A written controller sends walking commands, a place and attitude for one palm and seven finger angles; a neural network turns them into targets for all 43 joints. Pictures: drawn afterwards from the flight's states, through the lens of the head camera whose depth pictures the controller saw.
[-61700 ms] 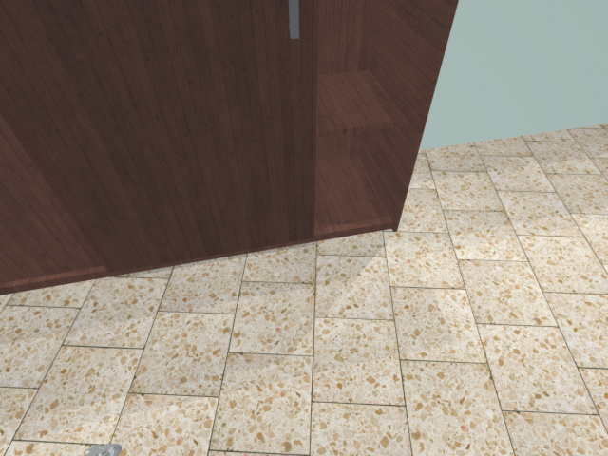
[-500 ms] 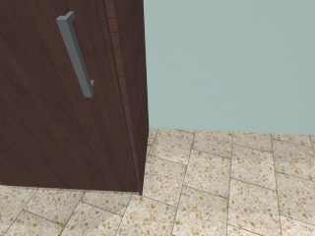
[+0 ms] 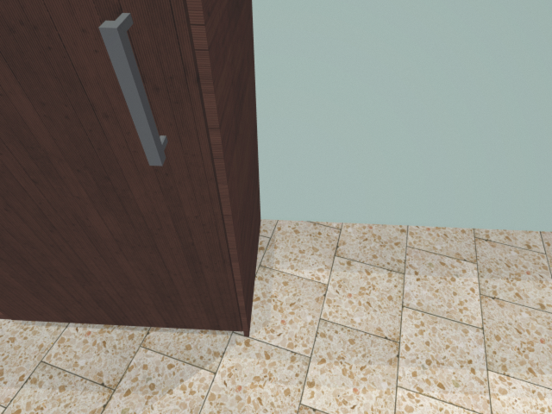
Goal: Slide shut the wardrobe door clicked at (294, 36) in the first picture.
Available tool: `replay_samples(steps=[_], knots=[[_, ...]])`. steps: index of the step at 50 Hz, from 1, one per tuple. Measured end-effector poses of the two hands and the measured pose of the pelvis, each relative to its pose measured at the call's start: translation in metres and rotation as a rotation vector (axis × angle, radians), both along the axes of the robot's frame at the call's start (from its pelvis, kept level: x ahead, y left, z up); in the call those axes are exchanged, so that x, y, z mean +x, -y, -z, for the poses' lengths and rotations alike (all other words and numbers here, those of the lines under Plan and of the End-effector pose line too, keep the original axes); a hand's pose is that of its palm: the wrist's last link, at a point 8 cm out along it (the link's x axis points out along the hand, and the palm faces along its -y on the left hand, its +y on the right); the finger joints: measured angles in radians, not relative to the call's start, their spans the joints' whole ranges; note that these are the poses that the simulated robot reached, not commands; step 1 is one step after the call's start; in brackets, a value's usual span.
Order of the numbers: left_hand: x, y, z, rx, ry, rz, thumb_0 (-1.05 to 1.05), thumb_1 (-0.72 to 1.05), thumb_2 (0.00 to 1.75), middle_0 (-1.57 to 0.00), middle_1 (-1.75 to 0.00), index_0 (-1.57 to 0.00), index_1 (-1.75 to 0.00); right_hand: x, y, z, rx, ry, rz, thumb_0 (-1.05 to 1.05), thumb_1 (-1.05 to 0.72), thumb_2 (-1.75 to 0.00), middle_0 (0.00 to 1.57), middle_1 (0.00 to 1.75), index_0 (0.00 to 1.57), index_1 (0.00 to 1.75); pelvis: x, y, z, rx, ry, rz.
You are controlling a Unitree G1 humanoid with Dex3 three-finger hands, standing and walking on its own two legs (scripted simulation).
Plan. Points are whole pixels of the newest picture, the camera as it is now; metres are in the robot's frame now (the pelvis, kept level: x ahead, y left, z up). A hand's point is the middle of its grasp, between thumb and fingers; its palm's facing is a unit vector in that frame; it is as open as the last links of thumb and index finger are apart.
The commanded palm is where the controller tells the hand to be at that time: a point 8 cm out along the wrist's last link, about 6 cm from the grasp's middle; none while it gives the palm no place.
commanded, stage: raise the hand with hooked fingers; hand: left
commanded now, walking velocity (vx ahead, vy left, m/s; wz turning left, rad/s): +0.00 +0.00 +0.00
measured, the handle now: (142, 97) +0.47 +0.22 +0.22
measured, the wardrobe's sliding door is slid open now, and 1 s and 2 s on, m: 0.00 0.00 0.00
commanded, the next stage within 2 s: none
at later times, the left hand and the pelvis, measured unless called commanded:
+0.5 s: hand out of the picture +0.13 +0.20 -0.01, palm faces +0.12 -0.99 +0.00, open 8.6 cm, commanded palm +0.12 +0.26 +0.02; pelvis -0.04 +0.00 -0.05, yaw +4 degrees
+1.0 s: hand (57, 347) +0.17 +0.25 +0.10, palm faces +0.07 -0.99 -0.09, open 11.7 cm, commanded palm +0.14 +0.30 +0.12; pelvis -0.04 +0.01 -0.02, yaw +5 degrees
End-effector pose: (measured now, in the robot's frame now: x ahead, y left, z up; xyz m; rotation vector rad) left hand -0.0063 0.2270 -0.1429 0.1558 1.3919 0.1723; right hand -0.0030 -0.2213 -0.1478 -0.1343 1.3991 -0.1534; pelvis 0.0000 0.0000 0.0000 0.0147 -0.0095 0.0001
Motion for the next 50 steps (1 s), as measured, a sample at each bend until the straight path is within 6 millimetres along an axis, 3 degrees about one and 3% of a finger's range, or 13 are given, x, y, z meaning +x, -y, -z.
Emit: replay_samples(steps=[4, 5, 7, 11, 14, 16, 18, 24, 29, 33, 38, 44, 50], knots=[[-0.003, 0.001, 0.001, 0.003, -0.003, -0.001, 0.0, 0.91, 0.9, -0.2, -0.3, -0.2, -0.3, 0.002, 0.0, 0.0, 0.0, 0.007, -0.001, 0.0, -0.91, -0.9, 0.2, 0.3, 0.2, 0.3, -0.001, -0.001, 0.0, -0.008, -0.004, -0.001], [0.007, 0.0, -0.005, -0.003, 0.051, -0.047, 0.0, 0.91, 0.9, -0.2, -0.3, -0.21, -0.3, 0.007, 0.001, -0.001, -0.007, 0.042, -0.001, 0.0, -0.91, -0.9, 0.2, 0.3, 0.2, 0.3, -0.002, -0.001, 0.001, -0.011, -0.004, -0.005], [0.048, -0.012, -0.036, 0.045, 0.319, -0.099, 0.02, 0.92, 0.89, -0.21, -0.31, -0.21, -0.3, 0.024, 0.005, -0.009, -0.046, 0.182, -0.015, 0.0, -0.91, -0.89, 0.2, 0.3, 0.2, 0.3, -0.005, -0.001, 0.003, -0.002, -0.002, -0.013], [0.134, -0.019, -0.126, 0.081, 0.923, -0.079, 0.02, 0.89, 0.88, -0.21, -0.33, -0.21, -0.32, 0.076, 0.013, -0.025, -0.08, 0.493, -0.043, 0.01, -0.91, -0.89, 0.2, 0.3, 0.2, 0.3, -0.013, -0.003, 0.009, -0.003, -0.024, -0.062], [0.17, -0.014, -0.173, 0.019, 1.292, 0.01, 0.02, 0.84, 0.86, -0.21, -0.36, -0.21, -0.35, 0.119, 0.02, -0.041, -0.089, 0.688, -0.079, 0.01, -0.91, -0.89, 0.2, 0.3, 0.2, 0.3, -0.021, -0.002, 0.019, -0.001, -0.072, -0.061], [0.175, -0.006, -0.181, -0.051, 1.434, 0.106, 0.01, 0.8, 0.84, -0.21, -0.38, -0.21, -0.37, 0.144, 0.023, -0.053, -0.091, 0.792, -0.108, 0.01, -0.91, -0.89, 0.2, 0.3, 0.2, 0.3, -0.027, 0.0, 0.028, 0.001, -0.095, -0.055], [0.168, -0.001, -0.173, -0.113, 1.451, 0.193, 0.0, 0.76, 0.83, -0.21, -0.4, -0.21, -0.4, 0.164, 0.026, -0.066, -0.096, 0.878, -0.135, 0.01, -0.91, -0.89, 0.2, 0.3, 0.2, 0.3, -0.032, 0.001, 0.036, 0.002, -0.105, -0.051], [0.114, -0.022, -0.133, -0.125, 1.276, 0.082, 0.01, 0.61, 0.77, -0.23, -0.49, -0.23, -0.49, 0.199, 0.02, -0.094, -0.132, 1.007, -0.223, 0.01, -0.91, -0.9, 0.2, 0.3, 0.2, 0.3, -0.037, 0.004, 0.048, -0.013, -0.108, -0.068], [0.098, -0.041, -0.158, -0.003, 1.399, 0.064, 0.01, 0.49, 0.72, -0.23, -0.56, -0.23, -0.56, 0.195, 0.001, -0.08, -0.109, 0.961, -0.306, 0.01, -0.9, -0.9, 0.2, 0.3, 0.2, 0.3, -0.041, 0.005, 0.051, -0.047, -0.096, -0.103], [0.119, -0.041, -0.185, -0.035, 1.473, 0.176, 0.01, 0.4, 0.68, -0.24, -0.62, -0.24, -0.62, 0.174, -0.015, -0.059, -0.049, 0.879, -0.301, 0.01, -0.9, -0.9, 0.2, 0.3, 0.2, 0.3, -0.045, 0.003, 0.048, -0.06, -0.081, -0.112], [0.145, -0.045, -0.205, -0.091, 1.395, 0.24, 0.01, 0.28, 0.63, -0.25, -0.7, -0.25, -0.69, 0.141, -0.027, -0.046, 0.013, 0.811, -0.215, 0.01, -0.9, -0.89, 0.2, 0.3, 0.2, 0.3, -0.044, -0.001, 0.037, -0.049, -0.07, -0.091], [0.15, -0.066, -0.231, -0.044, 1.403, 0.189, 0.01, 0.14, 0.57, -0.26, -0.79, -0.26, -0.78, 0.118, -0.022, -0.046, 0.01, 0.783, -0.177, 0.01, -0.9, -0.89, 0.2, 0.3, 0.2, 0.3, -0.041, -0.006, 0.027, -0.038, -0.058, -0.075], [0.149, -0.076, -0.25, -0.029, 1.447, 0.187, 0.0, 0.0, 0.51, -0.27, -0.88, -0.27, -0.87, 0.123, -0.007, -0.057, -0.046, 0.803, -0.197, 0.01, -0.9, -0.9, 0.2, 0.3, 0.2, 0.3, -0.039, -0.009, 0.021, -0.037, -0.035, -0.08]])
